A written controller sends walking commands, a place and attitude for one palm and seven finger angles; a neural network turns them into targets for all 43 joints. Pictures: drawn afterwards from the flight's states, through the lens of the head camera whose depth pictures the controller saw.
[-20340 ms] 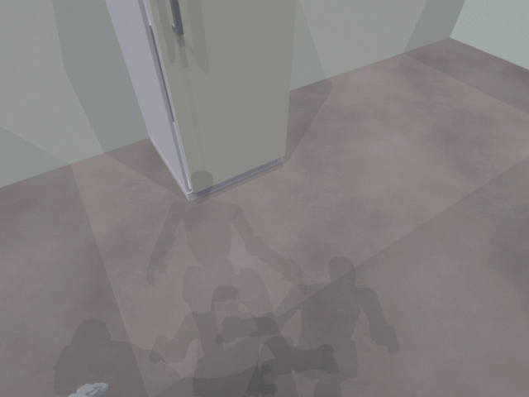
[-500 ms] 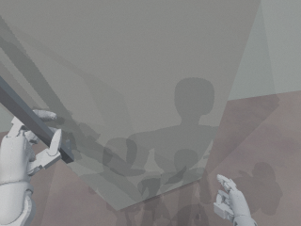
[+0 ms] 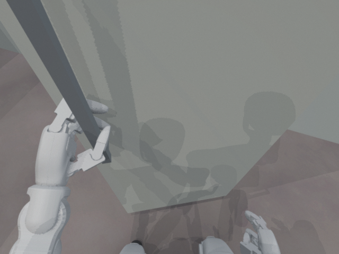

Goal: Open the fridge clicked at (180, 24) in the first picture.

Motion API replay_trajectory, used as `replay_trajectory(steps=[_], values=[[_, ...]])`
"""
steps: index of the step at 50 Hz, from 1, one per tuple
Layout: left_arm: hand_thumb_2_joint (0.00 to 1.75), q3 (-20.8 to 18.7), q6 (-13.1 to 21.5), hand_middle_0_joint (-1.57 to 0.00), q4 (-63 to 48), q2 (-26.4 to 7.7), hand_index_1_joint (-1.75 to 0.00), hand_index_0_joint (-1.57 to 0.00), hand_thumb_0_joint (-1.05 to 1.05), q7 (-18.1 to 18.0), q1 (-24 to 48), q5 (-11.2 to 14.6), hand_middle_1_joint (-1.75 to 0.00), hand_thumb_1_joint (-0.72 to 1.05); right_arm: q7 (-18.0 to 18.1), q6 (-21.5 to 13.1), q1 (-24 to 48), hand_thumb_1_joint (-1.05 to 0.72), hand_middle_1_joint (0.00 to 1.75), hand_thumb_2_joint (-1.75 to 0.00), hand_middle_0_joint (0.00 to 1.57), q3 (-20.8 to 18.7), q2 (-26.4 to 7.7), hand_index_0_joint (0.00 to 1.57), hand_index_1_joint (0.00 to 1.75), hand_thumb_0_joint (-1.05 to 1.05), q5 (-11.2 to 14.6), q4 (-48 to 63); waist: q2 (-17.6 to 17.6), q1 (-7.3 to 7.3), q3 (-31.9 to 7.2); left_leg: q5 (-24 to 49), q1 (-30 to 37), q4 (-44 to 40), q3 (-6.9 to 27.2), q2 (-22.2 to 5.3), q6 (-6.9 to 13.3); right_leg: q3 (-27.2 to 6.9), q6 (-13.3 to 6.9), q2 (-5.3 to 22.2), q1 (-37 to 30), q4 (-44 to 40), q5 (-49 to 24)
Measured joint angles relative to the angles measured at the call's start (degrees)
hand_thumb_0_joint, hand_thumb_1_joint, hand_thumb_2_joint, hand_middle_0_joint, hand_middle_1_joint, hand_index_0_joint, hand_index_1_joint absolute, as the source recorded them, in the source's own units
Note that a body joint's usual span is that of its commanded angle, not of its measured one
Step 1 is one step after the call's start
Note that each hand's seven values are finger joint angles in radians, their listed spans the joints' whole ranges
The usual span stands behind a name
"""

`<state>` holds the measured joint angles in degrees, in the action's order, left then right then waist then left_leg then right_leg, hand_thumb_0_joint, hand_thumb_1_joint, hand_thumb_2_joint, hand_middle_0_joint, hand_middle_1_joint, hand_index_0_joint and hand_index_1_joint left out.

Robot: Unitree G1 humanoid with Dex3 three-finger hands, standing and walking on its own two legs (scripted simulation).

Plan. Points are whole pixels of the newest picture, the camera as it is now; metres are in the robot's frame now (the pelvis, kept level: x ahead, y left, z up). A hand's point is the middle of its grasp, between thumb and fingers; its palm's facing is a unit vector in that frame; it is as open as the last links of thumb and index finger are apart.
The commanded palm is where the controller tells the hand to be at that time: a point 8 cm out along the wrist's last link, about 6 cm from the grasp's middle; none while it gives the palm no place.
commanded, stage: walk backward, drawing the door open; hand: left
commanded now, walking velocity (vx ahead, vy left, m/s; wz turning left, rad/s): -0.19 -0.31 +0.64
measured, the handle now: (75, 86) +0.31 +0.16 +0.26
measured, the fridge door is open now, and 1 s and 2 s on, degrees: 30 64 71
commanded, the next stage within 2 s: stop walking and hold the door back in 1.12 s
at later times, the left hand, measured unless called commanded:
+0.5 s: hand (131, 228) +0.15 +0.07 +0.16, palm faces +0.49 -0.83 -0.27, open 6.5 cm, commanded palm +0.09 +0.11 +0.17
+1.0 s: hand out of the picture +0.05 -0.04 +0.16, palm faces +0.83 -0.50 -0.25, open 6.3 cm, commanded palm -0.02 -0.04 +0.16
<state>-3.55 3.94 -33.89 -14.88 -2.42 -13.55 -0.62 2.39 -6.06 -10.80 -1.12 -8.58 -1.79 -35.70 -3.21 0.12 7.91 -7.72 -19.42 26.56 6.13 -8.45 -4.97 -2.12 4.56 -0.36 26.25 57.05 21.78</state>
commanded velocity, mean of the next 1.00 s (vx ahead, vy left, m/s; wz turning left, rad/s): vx -0.14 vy -0.34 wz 0.74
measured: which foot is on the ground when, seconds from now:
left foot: down 0.00-0.10, up 0.12-0.30, down 0.32-0.64, up 0.66-0.86, down 0.88-1.00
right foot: up 0.00-0.08, down 0.10-0.32, up 0.34-0.62, down 0.64-0.86, up 0.88-1.00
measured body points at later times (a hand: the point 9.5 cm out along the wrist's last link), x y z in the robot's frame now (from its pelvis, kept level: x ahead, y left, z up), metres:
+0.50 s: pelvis -0.06 -0.20 +0.00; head +0.01 -0.15 +0.44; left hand +0.12 +0.11 +0.18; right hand +0.18 -0.33 -0.11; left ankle -0.05 -0.03 -0.74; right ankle +0.05 -0.33 -0.66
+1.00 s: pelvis -0.02 -0.39 -0.01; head +0.01 -0.33 +0.43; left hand +0.00 -0.02 +0.18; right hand +0.27 -0.45 -0.10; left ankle -0.05 -0.26 -0.74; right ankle +0.09 -0.48 -0.66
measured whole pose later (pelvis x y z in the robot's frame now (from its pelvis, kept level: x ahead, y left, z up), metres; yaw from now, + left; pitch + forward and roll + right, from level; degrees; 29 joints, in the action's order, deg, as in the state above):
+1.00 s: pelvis -0.02 -0.39 -0.01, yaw +43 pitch -3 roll -3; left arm -16.2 5.5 -27.0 -18.9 -3.6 -5.4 2.3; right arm 3.9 -5.0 -7.1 -1.8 -10.0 -1.7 -35.6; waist 1.1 0.5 11.3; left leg -13.3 -20.0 35.7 -2.3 -5.0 0.4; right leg 0.9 2.6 -0.9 29.4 64.3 21.8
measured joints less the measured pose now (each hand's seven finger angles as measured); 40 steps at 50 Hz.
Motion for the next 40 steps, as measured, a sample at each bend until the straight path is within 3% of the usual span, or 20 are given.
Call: replay_trajectory(steps=[4, 5, 7, 9, 11, 14, 16, 18, 19, 22, 26, 30, 32, 33, 35, 37, 38, 40], values=[[0.79, -3.5, -0.4, -0.46, 1.0, -1.8, -1.36, -0.28, -0.08, -0.6, 2.4, 2.0, -1.40, 0.61, -0.1, -1.5, 1.4, -0.90, 0.30, -0.90, 0.20, -0.5, 0.5, 0.20, 0.30, 0.01, 0.8, 0.6, 0.1, -0.03, -0.4, 1.5, -3.8, 0.7, 5.2, -0.3, -2.1, 0.6, -0.1, 0.1, -10.3, -21.6, 0.6], [0.79, -4.9, -0.7, -0.46, 1.0, -2.5, -1.36, -0.28, -0.09, -1.0, 3.1, 2.6, -1.40, 0.60, -0.2, -1.5, 1.8, -0.90, 0.30, -0.90, 0.20, -0.4, 0.7, 0.20, 0.30, 0.01, 1.1, 1.0, 1.1, -0.23, -0.8, 0.8, -5.4, 2.5, 5.7, 0.4, -1.7, 1.3, -0.7, 0.5, -12.7, -27.1, -2.5], [0.80, -6.4, -0.5, -0.46, 2.3, -1.0, -1.37, -0.28, -0.09, -1.6, 4.4, 2.7, -1.40, 0.60, 0.0, -0.7, 4.1, -0.90, 0.30, -0.90, 0.20, -0.9, -0.8, 0.20, 0.30, 0.01, 1.5, 0.3, -1.4, 0.72, 0.8, -8.5, -9.3, 12.0, 6.0, 0.4, 0.3, 4.0, -2.5, -0.8, -12.1, -25.4, -5.3], [0.80, -6.1, -0.7, -0.46, 3.2, -0.3, -1.38, -0.28, -0.08, -1.6, 4.3, 2.8, -1.40, 0.60, 0.8, 0.1, 5.0, -0.90, 0.30, -0.90, 0.20, -1.7, -1.9, 0.20, 0.30, 0.01, 1.7, -1.2, -1.1, 0.82, 0.6, -18.3, -13.1, 28.4, 1.6, 3.5, 1.9, 5.5, -3.9, 0.4, -11.2, -23.0, -3.6], [0.79, -5.7, -0.4, -0.45, 3.6, 0.1, -1.38, -0.29, -0.07, -1.3, 3.5, 2.7, -1.40, 0.61, 1.9, 0.8, 4.7, -0.90, 0.30, -0.90, 0.20, -1.9, -2.4, 0.20, 0.30, 0.01, 1.4, -1.4, 0.3, 0.77, 0.5, -22.4, -12.9, 36.1, -4.6, 5.5, 2.5, 6.6, -4.8, 1.8, -11.5, -22.9, -3.0], [0.79, -5.0, 0.3, -0.45, 2.8, -0.2, -1.37, -0.29, -0.07, -0.7, 2.7, 2.6, -1.40, 0.61, 3.2, 1.0, 3.3, -0.90, 0.30, -0.90, 0.20, -1.4, -2.6, 0.20, 0.30, 0.01, 0.7, 0.3, 2.2, 1.73, -0.2, -20.2, -7.3, 26.3, -12.7, 6.6, 2.7, 9.7, -5.6, 3.5, -10.8, -22.7, -3.1], [0.78, -5.0, 0.6, -0.45, 1.2, -0.8, -1.36, -0.28, -0.08, -0.5, 2.7, 2.9, -1.40, 0.61, 3.4, 0.4, 2.3, -0.90, 0.30, -0.90, 0.20, -1.0, -3.1, 0.20, 0.30, 0.01, 0.2, 2.4, 2.0, 1.51, -1.2, -9.8, -1.0, 12.3, -14.8, 6.2, 4.2, 11.4, -6.0, 3.1, -6.4, -16.2, -1.9], [0.79, -5.7, 1.9, -0.46, 1.7, -1.8, -1.35, -0.27, -0.09, -0.4, 5.5, 2.6, -1.40, 0.61, 2.9, -0.3, 3.6, -0.90, 0.30, -0.90, 0.20, -1.4, -1.6, 0.20, 0.30, 0.01, -0.4, 2.1, 3.9, 1.03, 1.5, -9.1, -0.8, 12.1, -13.8, 6.3, 6.7, 7.2, -4.0, 1.7, -0.7, -2.7, 3.4], [0.79, -6.0, 2.3, -0.47, 2.4, -2.0, -1.35, -0.27, -0.09, -0.2, 6.7, 2.2, -1.40, 0.61, 2.3, -0.3, 4.1, -0.90, 0.30, -0.90, 0.20, -1.3, -0.9, 0.20, 0.30, 0.01, -0.7, 1.5, 4.5, 0.94, 3.0, -9.2, -0.5, 12.2, -12.7, 6.0, 6.8, 5.1, -3.3, 0.4, 1.3, 3.0, 4.7], [0.79, -6.5, 2.2, -0.47, 4.3, -2.1, -1.35, -0.27, -0.08, 0.3, 8.5, 1.2, -1.40, 0.61, 1.1, -0.2, 4.7, -0.90, 0.30, -0.90, 0.20, -0.3, 0.2, 0.20, 0.30, 0.01, -0.8, -0.2, 3.4, 0.93, 5.3, -5.8, 0.6, 7.7, -7.7, 4.0, 4.8, 2.7, -2.0, -1.3, 5.6, 10.0, 0.5], [0.79, -6.6, 0.8, -0.47, 6.4, -1.9, -1.36, -0.28, -0.06, 0.2, 9.2, 1.5, -1.40, 0.62, 0.3, 0.0, 3.1, -0.90, 0.30, -0.90, 0.20, 0.6, 0.4, 0.20, 0.30, 0.01, 0.3, -0.7, 0.8, -0.74, 4.5, -0.9, 0.9, 1.8, -2.6, 0.6, 2.0, 1.1, -1.2, 0.5, 4.3, 0.8, -4.7], [0.81, -8.6, -0.3, -0.46, 8.7, -3.0, -1.36, -0.28, -0.06, -0.8, 8.7, 3.3, -1.40, 0.63, 0.4, 0.1, 1.1, -0.90, 0.30, -0.90, 0.20, 0.9, 0.6, 0.21, 0.30, 0.01, 1.5, 0.0, -1.4, -1.21, 1.8, 0.2, -1.7, 1.4, 2.7, -1.5, 0.0, 1.3, -0.9, 0.7, -5.4, -16.1, -1.8], [0.81, -10.8, -1.3, -0.46, 9.2, -4.7, -1.34, -0.26, -0.06, -1.6, 8.8, 4.1, -1.40, 0.63, 0.3, 0.2, 0.3, -0.90, 0.30, -0.90, 0.20, 1.2, 1.2, 0.21, 0.30, 0.01, 1.9, 0.5, 0.5, -1.44, -0.3, -3.6, -5.1, 5.6, 3.7, -0.4, 0.5, 1.9, -1.7, 1.9, -11.4, -27.1, -4.2], [0.82, -12.0, -1.3, -0.46, 9.6, -4.1, -1.34, -0.26, -0.07, -2.0, 9.0, 4.0, -1.40, 0.63, 0.3, 0.5, 1.3, -0.90, 0.30, -0.90, 0.20, 1.2, 0.5, 0.21, 0.30, 0.01, 2.0, 0.2, -0.1, -1.25, -0.2, -9.3, -7.8, 11.5, 4.1, -0.3, 1.0, 2.6, -2.1, 1.5, -10.8, -26.7, -6.7], [0.83, -12.7, -1.4, -0.46, 10.3, -2.3, -1.34, -0.26, -0.06, -2.9, 8.6, 3.6, -1.40, 0.64, 0.8, 1.1, 2.9, -0.90, 0.30, -0.90, 0.20, 0.3, -1.5, 0.21, 0.30, 0.01, 1.9, -1.4, -1.4, -0.20, 0.5, -18.9, -12.3, 27.3, 2.4, 2.2, 2.0, 4.6, -2.5, 1.6, -10.0, -23.2, -5.8], [0.83, -12.7, -1.4, -0.46, 10.1, -1.6, -1.35, -0.27, -0.05, -3.2, 7.1, 3.9, -1.40, 0.65, 1.6, 1.7, 3.4, -0.90, 0.30, -0.90, 0.20, -0.6, -2.8, 0.20, 0.30, 0.01, 1.7, -2.1, -0.5, 0.21, 0.6, -23.1, -13.9, 38.7, -2.7, 4.8, 2.3, 5.7, -3.2, 2.9, -10.3, -22.2, -4.7], [0.83, -12.6, -1.2, -0.46, 9.9, -1.5, -1.36, -0.27, -0.05, -3.1, 6.5, 4.0, -1.40, 0.65, 2.1, 2.1, 3.3, -0.90, 0.30, -0.90, 0.20, -0.9, -3.3, 0.20, 0.30, 0.01, 1.7, -2.0, 0.2, 0.54, 0.7, -24.3, -13.3, 40.2, -5.6, 5.5, 2.3, 6.5, -3.6, 3.6, -10.8, -22.4, -4.5], [0.82, -12.1, -0.8, -0.45, 8.9, -1.8, -1.37, -0.28, -0.05, -2.8, 5.5, 4.2, -1.40, 0.65, 2.8, 2.6, 2.7, -0.90, 0.30, -0.90, 0.20, -1.2, -3.8, 0.20, 0.30, 0.01, 1.5, -1.1, 1.7, 1.32, 0.5, -24.4, -10.1, 34.9, -10.6, 6.2, 2.5, 8.9, -4.2, 4.7, -11.3, -22.7, -4.4]])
